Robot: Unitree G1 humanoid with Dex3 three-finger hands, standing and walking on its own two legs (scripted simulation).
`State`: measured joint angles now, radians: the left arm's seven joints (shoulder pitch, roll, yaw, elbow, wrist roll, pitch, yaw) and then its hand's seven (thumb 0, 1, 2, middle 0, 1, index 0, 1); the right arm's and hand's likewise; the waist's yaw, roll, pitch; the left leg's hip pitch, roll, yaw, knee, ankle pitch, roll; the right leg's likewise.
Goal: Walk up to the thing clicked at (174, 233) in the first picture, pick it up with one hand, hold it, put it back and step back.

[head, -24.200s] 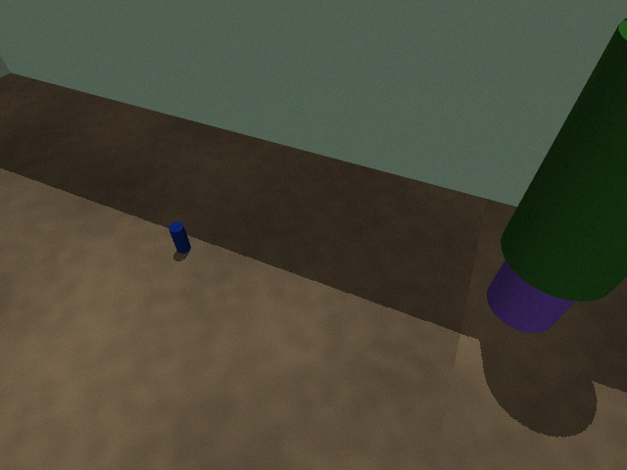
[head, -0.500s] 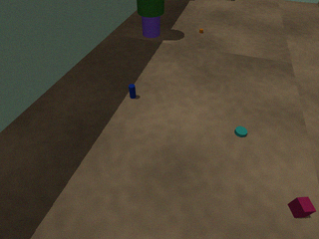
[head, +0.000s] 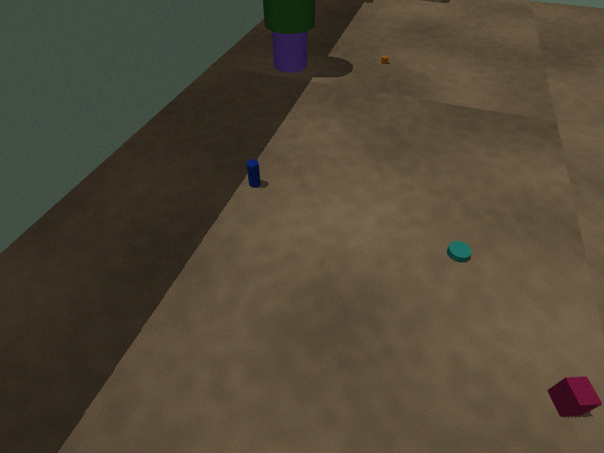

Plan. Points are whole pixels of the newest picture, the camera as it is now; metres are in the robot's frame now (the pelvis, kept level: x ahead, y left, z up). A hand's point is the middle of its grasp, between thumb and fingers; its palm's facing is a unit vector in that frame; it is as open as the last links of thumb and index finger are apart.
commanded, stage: stand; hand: left
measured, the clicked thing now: (253, 173) +1.51 +0.19 -0.72
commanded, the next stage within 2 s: walk up in 0.12 s
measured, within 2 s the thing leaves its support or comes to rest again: neither
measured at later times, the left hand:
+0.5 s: hand out of the picture +0.16 +0.24 -0.14, palm faces -0.03 -0.90 -0.44, open 7.4 cm
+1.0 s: hand (165, 329) +0.39 +0.26 -0.17, palm faces -0.08 -0.94 -0.33, open 7.4 cm
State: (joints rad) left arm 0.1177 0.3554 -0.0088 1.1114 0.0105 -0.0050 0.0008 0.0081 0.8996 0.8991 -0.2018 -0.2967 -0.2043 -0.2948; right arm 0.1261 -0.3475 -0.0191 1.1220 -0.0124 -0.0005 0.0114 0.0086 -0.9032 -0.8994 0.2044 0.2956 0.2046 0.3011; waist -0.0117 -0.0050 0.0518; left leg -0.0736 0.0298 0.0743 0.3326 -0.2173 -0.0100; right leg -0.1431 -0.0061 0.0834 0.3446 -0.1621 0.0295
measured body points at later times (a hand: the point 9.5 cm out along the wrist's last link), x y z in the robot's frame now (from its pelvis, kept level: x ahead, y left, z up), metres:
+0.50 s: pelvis +0.09 -0.06 -0.03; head +0.08 -0.08 +0.42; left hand +0.16 +0.28 -0.11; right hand +0.11 -0.40 -0.15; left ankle +0.02 +0.08 -0.69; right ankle +0.13 -0.18 -0.75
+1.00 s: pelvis +0.32 -0.02 -0.01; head +0.33 +0.01 +0.44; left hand +0.39 +0.30 -0.14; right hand +0.38 -0.34 -0.10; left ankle +0.36 +0.09 -0.75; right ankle +0.28 -0.17 -0.67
